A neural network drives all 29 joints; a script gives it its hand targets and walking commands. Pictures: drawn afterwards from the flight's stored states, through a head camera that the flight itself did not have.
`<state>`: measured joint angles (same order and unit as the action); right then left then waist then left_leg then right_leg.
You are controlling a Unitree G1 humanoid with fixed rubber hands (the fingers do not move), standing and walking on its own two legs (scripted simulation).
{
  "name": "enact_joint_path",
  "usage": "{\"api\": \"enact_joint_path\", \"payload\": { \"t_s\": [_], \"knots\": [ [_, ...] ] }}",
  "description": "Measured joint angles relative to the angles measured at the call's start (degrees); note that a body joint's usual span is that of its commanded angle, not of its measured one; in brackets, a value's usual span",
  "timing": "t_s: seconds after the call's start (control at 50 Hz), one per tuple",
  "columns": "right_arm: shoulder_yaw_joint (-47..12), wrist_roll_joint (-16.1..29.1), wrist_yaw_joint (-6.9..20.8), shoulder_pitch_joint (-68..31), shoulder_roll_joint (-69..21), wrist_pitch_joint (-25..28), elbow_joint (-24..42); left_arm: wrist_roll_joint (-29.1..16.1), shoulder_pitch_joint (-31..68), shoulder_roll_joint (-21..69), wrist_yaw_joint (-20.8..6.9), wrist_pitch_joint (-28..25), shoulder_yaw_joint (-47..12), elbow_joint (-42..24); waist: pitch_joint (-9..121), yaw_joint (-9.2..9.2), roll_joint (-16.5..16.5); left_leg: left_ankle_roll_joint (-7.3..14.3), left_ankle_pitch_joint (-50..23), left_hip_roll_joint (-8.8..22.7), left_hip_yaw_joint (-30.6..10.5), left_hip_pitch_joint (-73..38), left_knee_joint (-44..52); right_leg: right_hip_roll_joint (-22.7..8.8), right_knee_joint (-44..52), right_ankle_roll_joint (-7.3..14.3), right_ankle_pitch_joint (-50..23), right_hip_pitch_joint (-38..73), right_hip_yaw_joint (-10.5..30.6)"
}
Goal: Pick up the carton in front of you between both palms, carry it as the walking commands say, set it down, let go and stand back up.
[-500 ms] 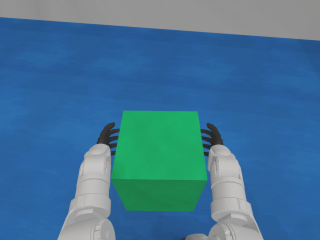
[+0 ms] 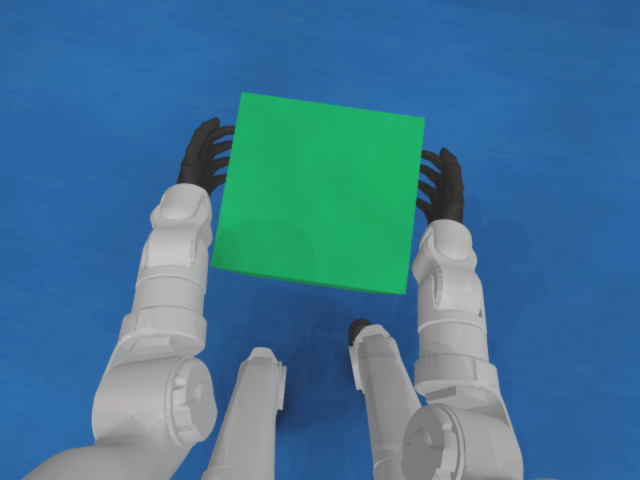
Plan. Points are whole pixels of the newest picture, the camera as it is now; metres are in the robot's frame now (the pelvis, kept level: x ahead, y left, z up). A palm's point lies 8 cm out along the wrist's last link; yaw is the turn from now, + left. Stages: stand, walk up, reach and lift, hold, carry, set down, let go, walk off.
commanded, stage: set down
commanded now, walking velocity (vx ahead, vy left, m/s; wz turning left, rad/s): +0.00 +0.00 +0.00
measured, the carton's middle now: (319, 212) +0.42 -0.02 -0.15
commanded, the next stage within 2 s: none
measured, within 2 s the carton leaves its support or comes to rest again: neither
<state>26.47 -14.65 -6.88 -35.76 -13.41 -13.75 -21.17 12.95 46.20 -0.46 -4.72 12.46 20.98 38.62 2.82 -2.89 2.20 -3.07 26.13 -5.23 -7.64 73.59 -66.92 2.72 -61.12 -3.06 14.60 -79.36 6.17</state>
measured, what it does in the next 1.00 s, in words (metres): lowers itself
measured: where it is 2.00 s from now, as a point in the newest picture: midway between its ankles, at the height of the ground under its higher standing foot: (318, 395)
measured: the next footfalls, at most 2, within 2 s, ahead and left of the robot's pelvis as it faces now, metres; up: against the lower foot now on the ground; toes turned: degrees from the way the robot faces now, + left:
none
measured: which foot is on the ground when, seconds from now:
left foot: down 0.00-1.00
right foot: down 0.00-1.00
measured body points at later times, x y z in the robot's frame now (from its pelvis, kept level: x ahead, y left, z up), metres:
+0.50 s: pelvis +0.00 +0.02 -0.11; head +0.28 +0.01 +0.23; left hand +0.51 +0.09 -0.23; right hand +0.42 -0.20 -0.22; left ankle +0.04 +0.14 -0.63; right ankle +0.11 -0.13 -0.63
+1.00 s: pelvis -0.04 +0.01 -0.22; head +0.31 -0.01 +0.05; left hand +0.54 +0.05 -0.37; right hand +0.44 -0.23 -0.37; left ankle +0.04 +0.14 -0.63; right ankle +0.11 -0.13 -0.63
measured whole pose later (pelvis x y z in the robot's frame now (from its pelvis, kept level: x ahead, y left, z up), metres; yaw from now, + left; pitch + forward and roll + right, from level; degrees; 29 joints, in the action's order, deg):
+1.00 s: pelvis -0.04 +0.01 -0.22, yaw +2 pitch +48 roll +0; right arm 37.1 -11.2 -6.0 -66.8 -1.9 -15.9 -34.5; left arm 7.5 84.8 -12.3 3.4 14.1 9.2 61.7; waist -4.7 -10.0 3.9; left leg -4.7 35.0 -11.4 -5.4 125.0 -111.9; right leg 5.0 -104.3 -7.8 21.8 -130.4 8.1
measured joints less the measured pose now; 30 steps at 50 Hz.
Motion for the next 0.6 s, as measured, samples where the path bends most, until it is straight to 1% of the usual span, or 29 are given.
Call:
{"api": "enact_joint_path", "payload": {
  "t_s": [0.12,0.2,0.28,0.44,0.52,0.6],
  "knots": [
    [3.5,-1.8,2.0,-3.5,0.8,-2.6,-1.4,2.2,3.5,1.3,0.7,2.9,2.4,1.4,5.4,-1.12,0.7,1.0,2.5,-1.2,1.2,9.1,-6.5,0.0,-6.3,-1.3,2.4,-9.1,1.2],
    [5.1,-2.4,3.1,-5.0,1.9,-2.8,-3.2,2.8,4.7,1.7,2.0,3.2,2.1,2.8,7.9,-1.85,1.1,1.4,3.6,-1.9,1.6,14.7,-9.8,-0.2,-9.5,-2.0,3.6,-14.5,1.7],
    [5.7,-1.7,3.6,-6.3,3.1,-2.1,-4.6,1.8,5.8,1.2,3.6,2.4,0.4,4.0,9.4,-2.54,1.3,1.6,4.7,-2.5,1.8,20.3,-13.4,-0.1,-12.9,-2.5,4.7,-20.0,1.9],
    [6.3,1.3,3.5,-9.8,5.7,-0.6,-6.2,-2.2,10.2,-1.3,6.8,1.3,-5.1,6.3,9.3,-3.71,1.1,1.2,6.7,-3.6,1.9,30.6,-21.5,0.1,-20.8,-3.2,6.6,-30.2,1.9],
    [6.9,2.4,3.3,-12.2,6.8,-0.6,-7.0,-3.3,13.7,-2.7,7.5,1.5,-6.9,8.1,8.1,-4.19,1.0,0.8,7.5,-4.0,1.9,34.6,-25.6,0.4,-24.7,-3.4,7.2,-34.3,1.9],
    [7.8,2.8,2.9,-15.0,7.6,-1.0,-8.0,-3.5,17.6,-4.0,7.8,1.7,-7.6,10.5,6.4,-4.62,1.0,0.4,8.2,-4.4,1.9,38.0,-29.4,0.8,-28.5,-3.5,7.6,-37.7,1.9]
  ]
}}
